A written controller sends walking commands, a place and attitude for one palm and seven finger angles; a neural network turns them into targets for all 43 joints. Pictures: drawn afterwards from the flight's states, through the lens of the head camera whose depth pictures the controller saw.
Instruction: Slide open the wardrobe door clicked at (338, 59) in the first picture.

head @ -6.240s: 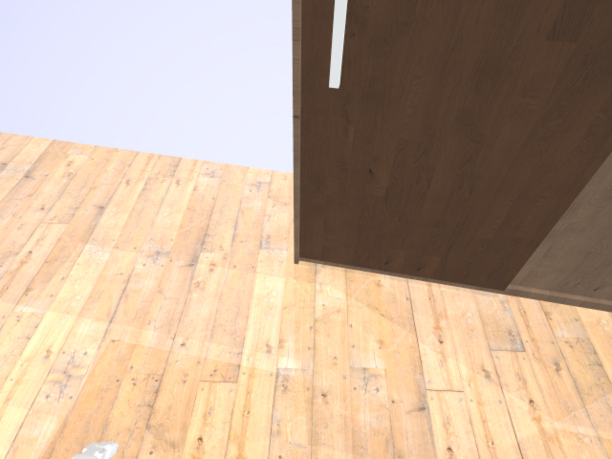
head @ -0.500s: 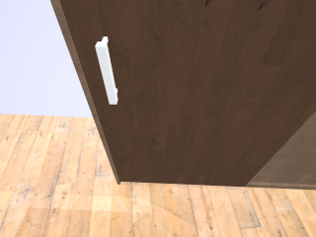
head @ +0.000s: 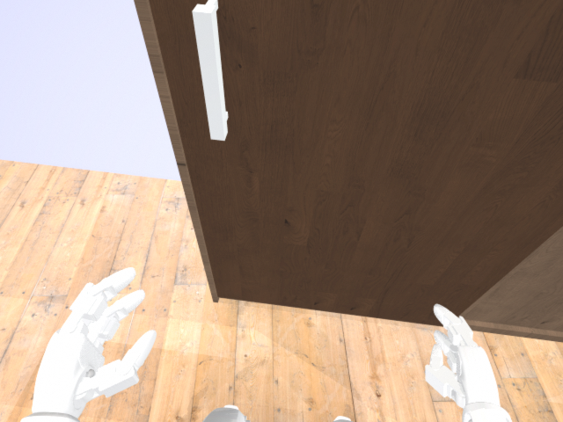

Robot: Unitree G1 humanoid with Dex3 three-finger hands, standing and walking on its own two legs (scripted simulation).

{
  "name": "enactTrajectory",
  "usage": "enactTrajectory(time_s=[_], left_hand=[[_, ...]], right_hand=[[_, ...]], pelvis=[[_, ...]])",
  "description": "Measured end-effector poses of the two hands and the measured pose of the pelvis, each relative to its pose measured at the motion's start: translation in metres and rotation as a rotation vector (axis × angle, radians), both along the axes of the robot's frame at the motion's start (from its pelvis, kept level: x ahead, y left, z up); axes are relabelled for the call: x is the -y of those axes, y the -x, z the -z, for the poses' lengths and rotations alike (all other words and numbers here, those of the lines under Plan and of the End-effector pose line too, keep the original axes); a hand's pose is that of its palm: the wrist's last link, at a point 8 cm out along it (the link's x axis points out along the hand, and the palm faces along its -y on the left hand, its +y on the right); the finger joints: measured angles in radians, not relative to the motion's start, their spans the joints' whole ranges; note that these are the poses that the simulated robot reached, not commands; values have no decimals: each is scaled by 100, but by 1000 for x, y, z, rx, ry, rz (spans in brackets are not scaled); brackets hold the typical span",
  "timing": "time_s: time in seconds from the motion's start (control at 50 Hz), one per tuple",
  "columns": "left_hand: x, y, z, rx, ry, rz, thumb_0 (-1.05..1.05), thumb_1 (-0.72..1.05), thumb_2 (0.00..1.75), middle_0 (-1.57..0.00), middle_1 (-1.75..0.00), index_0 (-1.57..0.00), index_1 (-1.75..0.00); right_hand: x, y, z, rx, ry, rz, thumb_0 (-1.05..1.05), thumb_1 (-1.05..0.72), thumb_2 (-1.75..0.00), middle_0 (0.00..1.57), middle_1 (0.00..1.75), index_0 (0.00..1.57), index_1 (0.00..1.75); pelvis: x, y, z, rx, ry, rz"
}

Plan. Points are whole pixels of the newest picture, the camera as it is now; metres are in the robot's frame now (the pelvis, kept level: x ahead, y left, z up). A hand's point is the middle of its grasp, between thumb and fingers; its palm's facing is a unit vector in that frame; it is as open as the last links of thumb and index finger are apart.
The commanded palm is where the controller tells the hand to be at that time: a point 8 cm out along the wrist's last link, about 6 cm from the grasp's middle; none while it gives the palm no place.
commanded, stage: raise the hand with hooked fingers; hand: left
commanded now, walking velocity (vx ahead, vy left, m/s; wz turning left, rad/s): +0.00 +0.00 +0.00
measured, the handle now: (216, 74) +0.55 +0.17 +0.20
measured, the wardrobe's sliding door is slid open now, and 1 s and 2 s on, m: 0.00 0.00 0.00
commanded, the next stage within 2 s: move the hooked fingers beside the handle in 1.58 s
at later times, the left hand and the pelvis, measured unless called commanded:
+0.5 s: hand (98, 271) +0.24 +0.24 +0.13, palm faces +0.03 -1.00 -0.08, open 12.2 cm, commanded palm +0.21 +0.29 +0.14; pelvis +0.01 +0.02 +0.03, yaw -1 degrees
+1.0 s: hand (43, 188) +0.28 +0.28 +0.21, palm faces +0.08 -0.99 -0.08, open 13.9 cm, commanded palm +0.25 +0.32 +0.22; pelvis +0.02 +0.01 +0.05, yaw -1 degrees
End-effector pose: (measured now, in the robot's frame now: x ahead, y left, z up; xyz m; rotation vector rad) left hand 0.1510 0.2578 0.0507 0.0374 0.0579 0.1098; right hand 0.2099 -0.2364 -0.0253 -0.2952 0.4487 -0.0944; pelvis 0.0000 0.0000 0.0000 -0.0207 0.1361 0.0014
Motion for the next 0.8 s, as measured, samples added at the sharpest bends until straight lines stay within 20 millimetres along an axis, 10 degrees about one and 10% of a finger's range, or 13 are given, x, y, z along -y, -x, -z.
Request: enactTrajectory(time_s=[0.34,0.8], left_hand=[[-23,-63,-63,36,-40,88,0,10,56,-26,-82,-26,-81],[-64,-95,-134,112,-49,58,-1,-42,34,-30,-115,-30,-114]], right_hand=[[-22,65,25,-190,-104,88,1,-90,-90,21,30,21,30],[-32,13,-22,-25,-74,5,1,-90,-90,20,30,21,30]], pelvis=[[-12,-11,-26,39,-2,21],[-15,-17,-48,151,-5,11]])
